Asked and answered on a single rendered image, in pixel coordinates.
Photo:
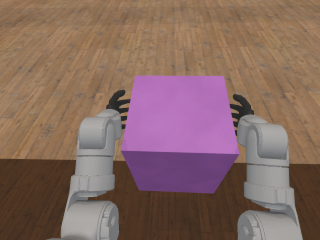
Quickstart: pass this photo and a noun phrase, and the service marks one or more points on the right robot hand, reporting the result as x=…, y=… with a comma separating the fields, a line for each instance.
x=243, y=110

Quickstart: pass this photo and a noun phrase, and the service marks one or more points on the carton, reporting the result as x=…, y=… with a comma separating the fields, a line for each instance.
x=179, y=134

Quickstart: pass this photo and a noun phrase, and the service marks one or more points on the right robot upper arm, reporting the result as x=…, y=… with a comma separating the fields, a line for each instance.
x=267, y=225

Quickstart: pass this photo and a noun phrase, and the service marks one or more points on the left robot upper arm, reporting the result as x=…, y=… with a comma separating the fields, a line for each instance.
x=90, y=220

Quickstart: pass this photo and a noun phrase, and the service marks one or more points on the robot right forearm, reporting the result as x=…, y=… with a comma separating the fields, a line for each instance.
x=267, y=174

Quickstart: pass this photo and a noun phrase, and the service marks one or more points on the left robot hand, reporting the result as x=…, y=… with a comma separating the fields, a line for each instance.
x=114, y=104

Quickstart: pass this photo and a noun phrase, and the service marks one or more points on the robot left forearm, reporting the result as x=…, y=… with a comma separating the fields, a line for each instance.
x=94, y=162

